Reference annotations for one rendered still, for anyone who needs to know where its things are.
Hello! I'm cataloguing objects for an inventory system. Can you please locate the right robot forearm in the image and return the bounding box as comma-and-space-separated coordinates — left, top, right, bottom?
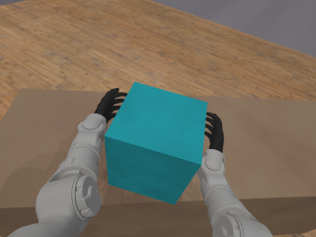
197, 149, 261, 229

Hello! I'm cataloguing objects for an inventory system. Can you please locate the robot right hand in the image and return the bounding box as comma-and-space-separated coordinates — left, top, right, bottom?
204, 112, 224, 153

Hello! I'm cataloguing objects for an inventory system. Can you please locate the robot left upper arm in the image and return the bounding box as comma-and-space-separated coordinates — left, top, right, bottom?
7, 174, 102, 237

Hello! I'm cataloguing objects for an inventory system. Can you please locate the carton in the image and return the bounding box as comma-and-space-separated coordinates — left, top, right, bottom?
104, 82, 207, 205

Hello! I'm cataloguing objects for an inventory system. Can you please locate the robot right upper arm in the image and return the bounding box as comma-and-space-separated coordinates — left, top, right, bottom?
212, 213, 273, 237

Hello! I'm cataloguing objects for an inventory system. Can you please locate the pedestal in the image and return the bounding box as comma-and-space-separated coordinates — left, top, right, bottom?
0, 88, 316, 237

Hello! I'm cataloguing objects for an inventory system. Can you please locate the robot left hand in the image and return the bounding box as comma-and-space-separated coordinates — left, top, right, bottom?
94, 88, 127, 123

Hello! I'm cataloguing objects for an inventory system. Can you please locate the left robot forearm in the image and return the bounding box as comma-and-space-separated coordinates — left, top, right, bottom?
36, 114, 107, 219

